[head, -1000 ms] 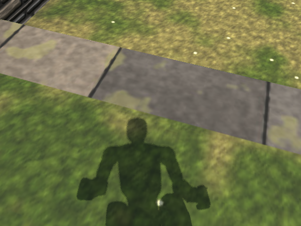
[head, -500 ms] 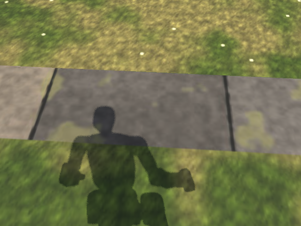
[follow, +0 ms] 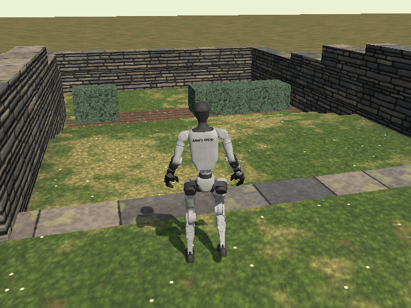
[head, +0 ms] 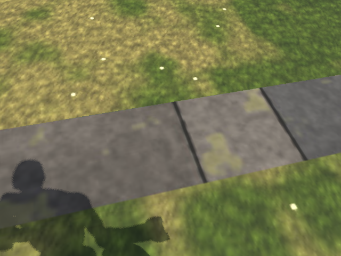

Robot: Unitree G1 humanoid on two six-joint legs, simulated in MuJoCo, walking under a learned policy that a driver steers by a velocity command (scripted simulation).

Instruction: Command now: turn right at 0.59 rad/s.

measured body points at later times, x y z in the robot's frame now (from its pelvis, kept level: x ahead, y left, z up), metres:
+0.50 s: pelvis -0.01 -0.04 +0.00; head +0.02 -0.08 +0.45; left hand +0.22 +0.19 -0.07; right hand +0.07 -0.36 -0.11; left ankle +0.06 +0.10 -0.69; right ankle -0.02 -0.13 -0.74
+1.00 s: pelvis -0.02 -0.02 +0.00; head +0.02 -0.04 +0.45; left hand +0.27 +0.12 -0.10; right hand -0.05 -0.33 -0.10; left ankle +0.06 +0.08 -0.74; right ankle -0.10 -0.14 -0.70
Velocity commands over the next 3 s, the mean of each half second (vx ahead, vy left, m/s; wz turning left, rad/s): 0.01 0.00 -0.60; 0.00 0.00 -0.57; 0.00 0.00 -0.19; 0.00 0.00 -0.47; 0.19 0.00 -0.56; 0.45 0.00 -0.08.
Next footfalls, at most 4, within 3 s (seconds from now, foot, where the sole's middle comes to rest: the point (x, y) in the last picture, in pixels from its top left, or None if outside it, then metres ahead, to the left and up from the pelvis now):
0.20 right None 0.02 -0.14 -0.78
0.66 left None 0.09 0.07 -0.78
1.06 right None -0.07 -0.16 -0.78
1.40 left None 0.07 0.05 -0.78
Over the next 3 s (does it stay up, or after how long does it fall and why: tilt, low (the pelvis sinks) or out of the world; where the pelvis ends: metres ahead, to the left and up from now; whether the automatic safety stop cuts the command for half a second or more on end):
stays up -0.01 -0.36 0.01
